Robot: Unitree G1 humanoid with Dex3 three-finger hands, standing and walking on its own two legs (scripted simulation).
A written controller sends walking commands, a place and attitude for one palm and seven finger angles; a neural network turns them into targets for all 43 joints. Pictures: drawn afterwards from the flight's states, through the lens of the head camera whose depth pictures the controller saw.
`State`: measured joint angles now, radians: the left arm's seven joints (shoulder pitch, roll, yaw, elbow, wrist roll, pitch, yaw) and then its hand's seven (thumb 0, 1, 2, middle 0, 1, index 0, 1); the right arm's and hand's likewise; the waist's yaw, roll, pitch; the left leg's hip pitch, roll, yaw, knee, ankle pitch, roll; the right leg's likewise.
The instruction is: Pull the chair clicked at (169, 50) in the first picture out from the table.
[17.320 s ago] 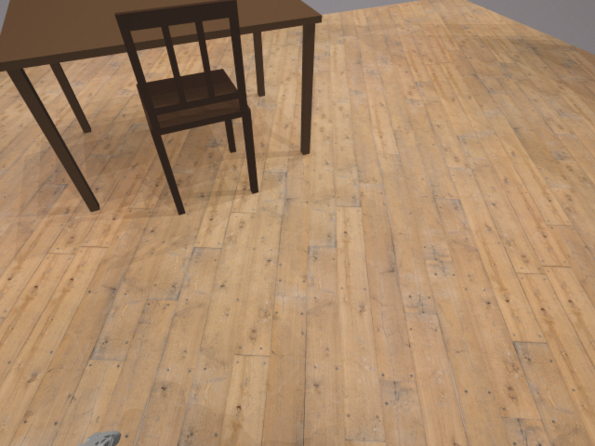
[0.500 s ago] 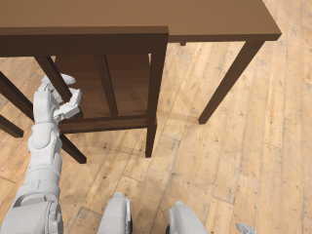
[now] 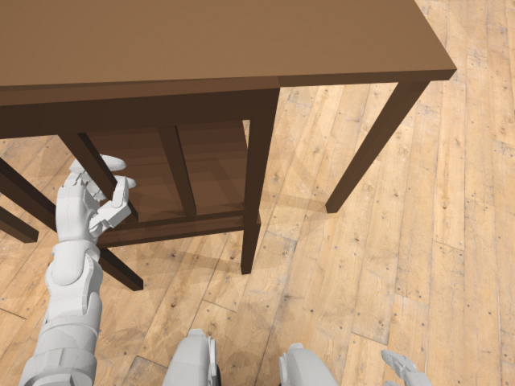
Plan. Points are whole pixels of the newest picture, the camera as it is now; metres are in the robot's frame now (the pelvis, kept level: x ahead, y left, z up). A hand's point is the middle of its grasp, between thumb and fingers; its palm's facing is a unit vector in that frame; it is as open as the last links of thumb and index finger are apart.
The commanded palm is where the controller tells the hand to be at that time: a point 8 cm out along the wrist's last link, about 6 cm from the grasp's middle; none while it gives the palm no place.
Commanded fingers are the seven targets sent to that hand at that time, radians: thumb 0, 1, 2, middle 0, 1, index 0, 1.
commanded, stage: hook a spindle and tug to test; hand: left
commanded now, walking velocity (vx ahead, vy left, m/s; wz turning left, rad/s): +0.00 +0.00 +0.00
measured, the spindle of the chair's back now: (108, 184) +0.42 +0.23 +0.02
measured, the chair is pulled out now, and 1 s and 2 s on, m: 0.02 0.15 0.18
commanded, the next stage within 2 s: step backward, pulling the chair out in 0.14 s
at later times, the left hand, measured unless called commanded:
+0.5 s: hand (127, 216) +0.36 +0.18 +0.03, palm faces +0.20 -0.97 -0.12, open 5.4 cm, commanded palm +0.33 +0.23 +0.03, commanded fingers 0.00 0.90 0.90 -0.50 -1.45 -0.50 -1.45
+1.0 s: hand (149, 285) +0.26 +0.14 +0.04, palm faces +0.10 -0.98 -0.16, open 5.2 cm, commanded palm +0.25 +0.19 +0.04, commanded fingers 0.00 0.90 0.90 -0.50 -1.45 -0.50 -1.45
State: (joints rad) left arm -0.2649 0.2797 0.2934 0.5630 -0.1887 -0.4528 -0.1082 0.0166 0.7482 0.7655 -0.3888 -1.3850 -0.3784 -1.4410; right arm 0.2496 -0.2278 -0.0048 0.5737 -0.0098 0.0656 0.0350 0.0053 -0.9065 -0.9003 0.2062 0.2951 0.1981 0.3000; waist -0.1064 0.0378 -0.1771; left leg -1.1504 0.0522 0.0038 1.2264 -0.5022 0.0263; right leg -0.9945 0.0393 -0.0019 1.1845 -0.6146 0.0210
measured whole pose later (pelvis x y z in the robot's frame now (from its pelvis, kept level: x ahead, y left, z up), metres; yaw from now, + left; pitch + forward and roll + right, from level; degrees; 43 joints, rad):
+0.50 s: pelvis +0.01 +0.00 +0.07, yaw +1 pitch +13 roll -2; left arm -0.27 0.21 0.15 0.74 -0.10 -0.17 0.10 0.05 0.75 0.79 -0.28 -1.09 -0.42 -1.45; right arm 0.26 -0.21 0.04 0.56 0.04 0.15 -0.08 0.01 -0.91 -0.90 0.21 0.30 0.20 0.30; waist -0.08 0.04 -0.08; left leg -0.70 0.03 0.03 0.81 -0.34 0.03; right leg -0.55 0.01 0.00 0.76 -0.43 0.03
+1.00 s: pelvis -0.06 -0.02 +0.10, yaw +2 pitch +3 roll -3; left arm -0.31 0.16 0.04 0.89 -0.09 -0.22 0.09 0.03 0.72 0.76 -0.25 -1.10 -0.48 -1.45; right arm 0.22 -0.23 0.01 0.65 0.04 0.11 -0.10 0.01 -0.91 -0.90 0.21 0.30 0.20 0.30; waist -0.05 0.08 0.10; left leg -0.49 0.05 0.00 0.57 -0.13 0.01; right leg -0.35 0.04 -0.03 0.53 -0.23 0.00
